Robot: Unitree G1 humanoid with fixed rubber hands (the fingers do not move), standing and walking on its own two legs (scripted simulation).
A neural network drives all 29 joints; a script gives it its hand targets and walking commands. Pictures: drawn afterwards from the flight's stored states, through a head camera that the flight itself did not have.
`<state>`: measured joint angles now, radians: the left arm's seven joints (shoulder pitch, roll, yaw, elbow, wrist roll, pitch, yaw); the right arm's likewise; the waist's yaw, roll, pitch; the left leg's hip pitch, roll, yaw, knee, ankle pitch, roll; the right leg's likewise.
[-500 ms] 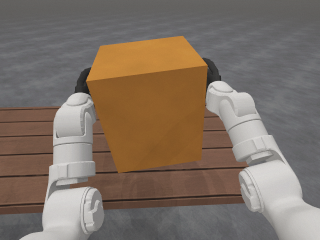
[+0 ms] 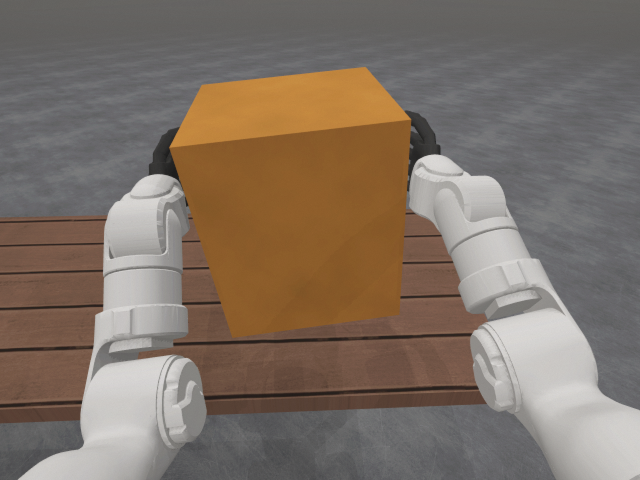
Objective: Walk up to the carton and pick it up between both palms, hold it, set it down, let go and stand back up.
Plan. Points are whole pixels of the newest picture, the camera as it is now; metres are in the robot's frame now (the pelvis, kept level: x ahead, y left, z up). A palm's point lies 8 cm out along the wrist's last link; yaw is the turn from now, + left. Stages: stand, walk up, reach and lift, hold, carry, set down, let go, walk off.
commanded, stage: hold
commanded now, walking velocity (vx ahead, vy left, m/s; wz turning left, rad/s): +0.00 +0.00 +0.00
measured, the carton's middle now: (300, 199) +0.38 +0.00 +0.24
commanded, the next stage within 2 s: none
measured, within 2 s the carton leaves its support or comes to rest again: neither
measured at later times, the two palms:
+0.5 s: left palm (167, 190) +0.37 +0.16 +0.26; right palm (419, 170) +0.37 -0.14 +0.27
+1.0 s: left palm (169, 192) +0.37 +0.15 +0.26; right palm (421, 172) +0.37 -0.15 +0.27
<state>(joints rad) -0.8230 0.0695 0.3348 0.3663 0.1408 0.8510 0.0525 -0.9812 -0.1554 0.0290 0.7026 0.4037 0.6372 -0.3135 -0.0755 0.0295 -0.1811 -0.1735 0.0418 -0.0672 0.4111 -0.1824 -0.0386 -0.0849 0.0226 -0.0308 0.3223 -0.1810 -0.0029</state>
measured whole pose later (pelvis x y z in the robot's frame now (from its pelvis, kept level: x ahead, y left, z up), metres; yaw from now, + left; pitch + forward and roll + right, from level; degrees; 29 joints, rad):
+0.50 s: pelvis +0.00 +0.00 +0.00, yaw +0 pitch -2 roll -2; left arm -0.83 0.08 0.31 0.39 0.13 0.84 0.07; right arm -0.99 -0.18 0.06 0.74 0.43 0.62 -0.31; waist -0.07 0.03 -0.19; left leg -0.19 0.04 -0.07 0.42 -0.19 -0.03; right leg -0.09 0.03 -0.02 0.31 -0.18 0.00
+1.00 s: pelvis +0.01 +0.00 +0.00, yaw +0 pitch -3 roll -2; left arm -0.79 0.05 0.32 0.32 0.14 0.86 0.07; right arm -0.96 -0.18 0.06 0.68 0.44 0.64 -0.31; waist -0.08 0.03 -0.18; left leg -0.17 0.04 -0.08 0.43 -0.20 -0.04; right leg -0.08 0.03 -0.01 0.31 -0.18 0.00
